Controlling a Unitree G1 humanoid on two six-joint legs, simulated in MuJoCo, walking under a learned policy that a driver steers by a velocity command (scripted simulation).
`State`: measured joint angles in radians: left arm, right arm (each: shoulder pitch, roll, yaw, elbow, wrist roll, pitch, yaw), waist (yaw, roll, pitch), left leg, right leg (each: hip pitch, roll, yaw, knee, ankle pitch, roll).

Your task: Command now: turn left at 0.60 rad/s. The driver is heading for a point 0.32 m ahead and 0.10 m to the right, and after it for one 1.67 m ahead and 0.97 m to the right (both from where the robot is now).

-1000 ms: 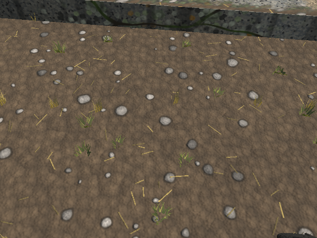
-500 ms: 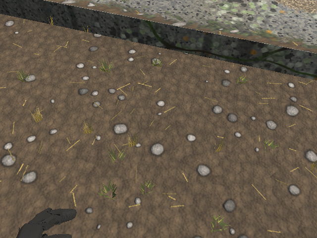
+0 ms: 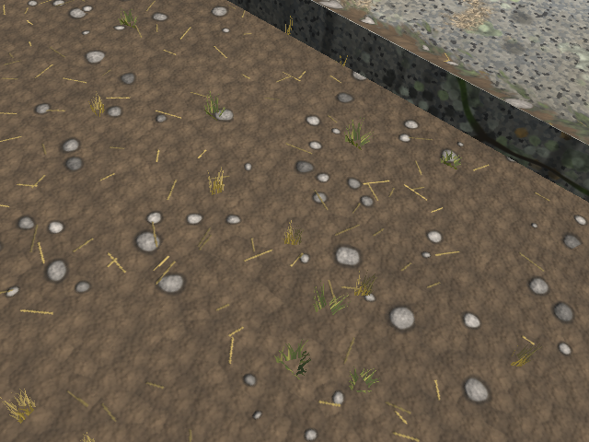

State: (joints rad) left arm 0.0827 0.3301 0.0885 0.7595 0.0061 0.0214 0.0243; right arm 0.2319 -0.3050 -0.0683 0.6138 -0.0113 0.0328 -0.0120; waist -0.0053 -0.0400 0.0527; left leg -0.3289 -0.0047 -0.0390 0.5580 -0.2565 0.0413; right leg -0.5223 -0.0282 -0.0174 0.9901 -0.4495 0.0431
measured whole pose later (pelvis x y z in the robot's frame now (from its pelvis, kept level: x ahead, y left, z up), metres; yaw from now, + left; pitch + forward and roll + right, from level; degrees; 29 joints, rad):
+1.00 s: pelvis +0.21 -0.09 -0.02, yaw -18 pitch +2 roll +0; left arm 0.10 0.31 0.06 0.61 -0.01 -0.01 -0.03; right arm 0.22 -0.31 -0.05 0.71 0.00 -0.04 -0.03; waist -0.02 0.01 0.09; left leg -0.43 0.02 -0.04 1.27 -0.51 -0.05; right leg -0.49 0.09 0.00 0.58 -0.13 -0.09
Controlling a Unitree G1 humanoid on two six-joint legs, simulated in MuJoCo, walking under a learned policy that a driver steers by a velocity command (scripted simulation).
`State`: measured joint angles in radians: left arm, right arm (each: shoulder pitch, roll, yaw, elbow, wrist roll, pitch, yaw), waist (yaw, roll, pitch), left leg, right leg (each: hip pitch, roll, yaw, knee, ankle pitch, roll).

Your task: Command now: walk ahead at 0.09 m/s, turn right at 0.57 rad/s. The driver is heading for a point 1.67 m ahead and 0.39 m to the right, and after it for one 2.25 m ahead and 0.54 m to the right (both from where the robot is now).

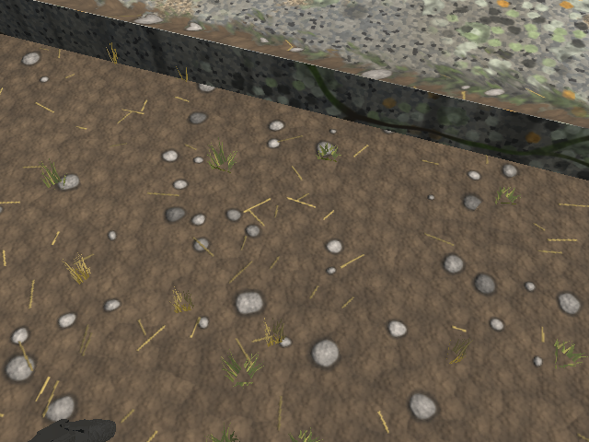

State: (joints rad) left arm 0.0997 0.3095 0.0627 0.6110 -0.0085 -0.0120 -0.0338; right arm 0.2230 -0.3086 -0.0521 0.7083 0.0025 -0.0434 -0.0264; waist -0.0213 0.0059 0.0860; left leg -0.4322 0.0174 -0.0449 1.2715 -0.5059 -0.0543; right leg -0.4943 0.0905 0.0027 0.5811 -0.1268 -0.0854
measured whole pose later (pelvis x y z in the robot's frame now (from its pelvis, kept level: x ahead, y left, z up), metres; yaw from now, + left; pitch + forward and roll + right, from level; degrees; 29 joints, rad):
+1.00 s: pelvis +0.06 +0.00 +0.02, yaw -31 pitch +1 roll +1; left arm 0.16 0.25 0.04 0.63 0.01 0.02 0.01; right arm 0.17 -0.32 -0.08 0.73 0.00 0.03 -0.03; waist -0.01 0.04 0.04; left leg -0.48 0.05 -0.01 0.98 -0.37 -0.09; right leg -0.25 0.04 0.03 0.46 -0.23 -0.05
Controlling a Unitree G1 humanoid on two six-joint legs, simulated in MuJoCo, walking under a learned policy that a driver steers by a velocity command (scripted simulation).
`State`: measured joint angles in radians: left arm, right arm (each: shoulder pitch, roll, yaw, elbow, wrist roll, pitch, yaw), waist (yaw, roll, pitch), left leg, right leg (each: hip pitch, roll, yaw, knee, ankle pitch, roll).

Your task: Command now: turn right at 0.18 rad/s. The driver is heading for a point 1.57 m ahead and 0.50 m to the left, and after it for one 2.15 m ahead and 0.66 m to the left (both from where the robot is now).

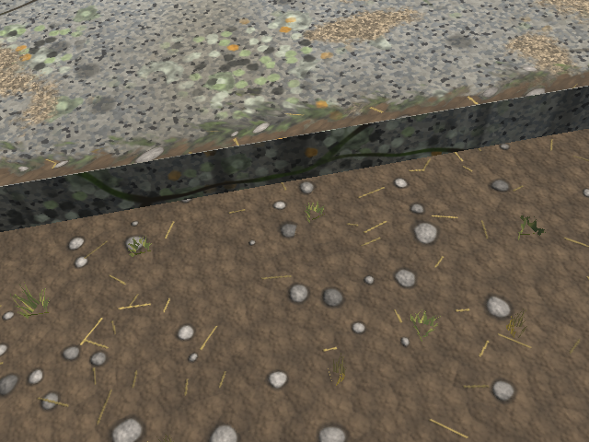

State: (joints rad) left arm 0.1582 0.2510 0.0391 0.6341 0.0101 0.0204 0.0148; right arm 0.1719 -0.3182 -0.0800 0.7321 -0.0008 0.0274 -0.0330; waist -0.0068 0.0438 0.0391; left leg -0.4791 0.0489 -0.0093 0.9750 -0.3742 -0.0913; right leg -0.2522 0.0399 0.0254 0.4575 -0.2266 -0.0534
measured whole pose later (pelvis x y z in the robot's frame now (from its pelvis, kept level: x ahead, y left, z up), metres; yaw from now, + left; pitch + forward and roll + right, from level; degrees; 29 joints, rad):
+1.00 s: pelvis +0.01 +0.03 +0.00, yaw -1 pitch -2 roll +0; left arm 0.18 0.22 0.04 1.03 0.00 0.02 0.04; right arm 0.22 -0.23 -0.02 0.96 -0.01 -0.01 -0.03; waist 0.00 0.00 0.05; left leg -0.17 0.00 0.00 0.48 -0.28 0.00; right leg -0.18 0.02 0.05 0.48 -0.27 0.00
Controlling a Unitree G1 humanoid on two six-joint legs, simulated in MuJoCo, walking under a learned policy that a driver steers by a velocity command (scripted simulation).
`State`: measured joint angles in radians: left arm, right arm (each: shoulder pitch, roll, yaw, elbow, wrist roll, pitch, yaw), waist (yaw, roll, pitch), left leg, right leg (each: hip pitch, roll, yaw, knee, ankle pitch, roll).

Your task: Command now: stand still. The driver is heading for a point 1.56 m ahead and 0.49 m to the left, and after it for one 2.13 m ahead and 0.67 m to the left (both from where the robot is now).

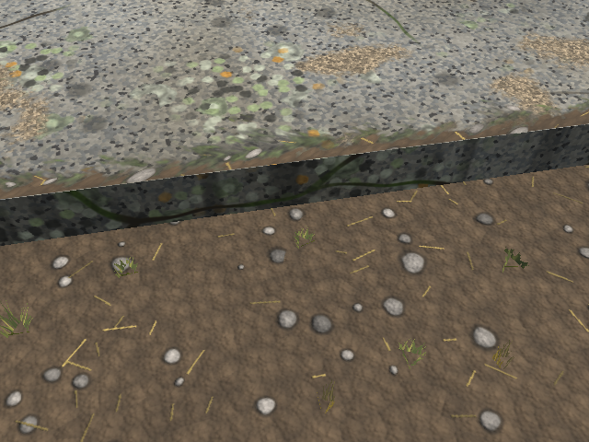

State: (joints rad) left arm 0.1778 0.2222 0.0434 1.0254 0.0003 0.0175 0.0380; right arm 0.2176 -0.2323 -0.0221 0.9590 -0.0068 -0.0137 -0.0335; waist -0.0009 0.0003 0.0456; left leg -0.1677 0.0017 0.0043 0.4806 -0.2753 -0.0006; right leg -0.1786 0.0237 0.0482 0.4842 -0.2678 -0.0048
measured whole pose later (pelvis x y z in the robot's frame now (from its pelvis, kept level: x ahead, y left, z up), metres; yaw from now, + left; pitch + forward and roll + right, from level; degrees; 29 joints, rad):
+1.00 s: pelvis +0.08 -0.03 +0.00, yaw +0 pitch +1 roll +0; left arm 0.43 0.19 0.03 1.12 -0.01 -0.11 -0.01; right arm 0.26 -0.26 -0.04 1.00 0.04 -0.09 0.00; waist 0.03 0.03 -0.02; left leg -0.48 0.03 0.00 1.10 -0.32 0.07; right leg -0.09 0.03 -0.03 0.38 -0.31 -0.05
